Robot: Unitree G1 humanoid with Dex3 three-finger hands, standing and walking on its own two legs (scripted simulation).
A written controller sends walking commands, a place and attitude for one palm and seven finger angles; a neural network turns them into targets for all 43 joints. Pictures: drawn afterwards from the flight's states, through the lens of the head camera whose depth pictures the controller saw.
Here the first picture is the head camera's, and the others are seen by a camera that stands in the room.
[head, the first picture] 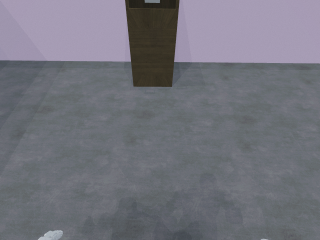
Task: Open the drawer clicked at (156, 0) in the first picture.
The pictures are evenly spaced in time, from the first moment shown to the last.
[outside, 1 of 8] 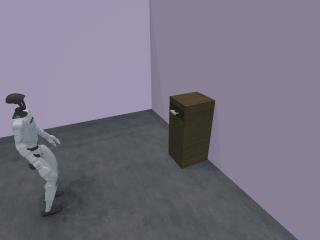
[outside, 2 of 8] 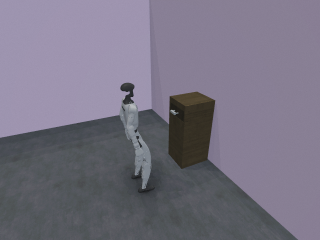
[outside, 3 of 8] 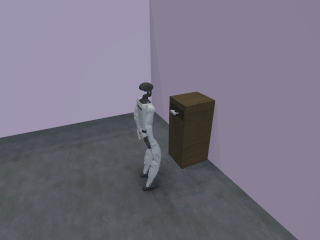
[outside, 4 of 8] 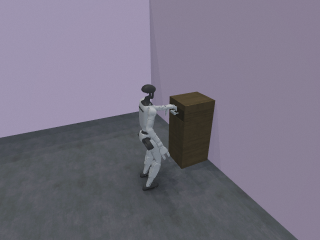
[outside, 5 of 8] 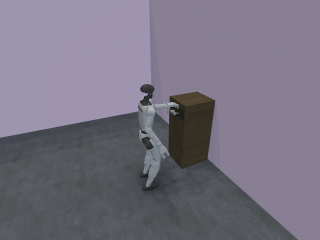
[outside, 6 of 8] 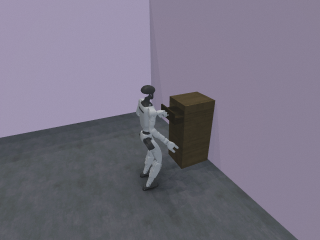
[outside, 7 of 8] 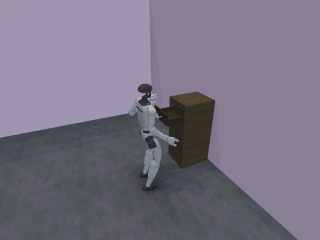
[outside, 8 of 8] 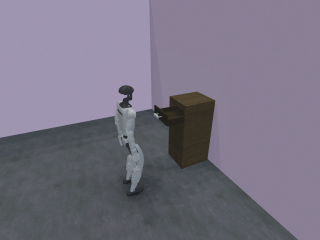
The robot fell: no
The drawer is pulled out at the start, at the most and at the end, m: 0.00 0.30 0.24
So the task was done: yes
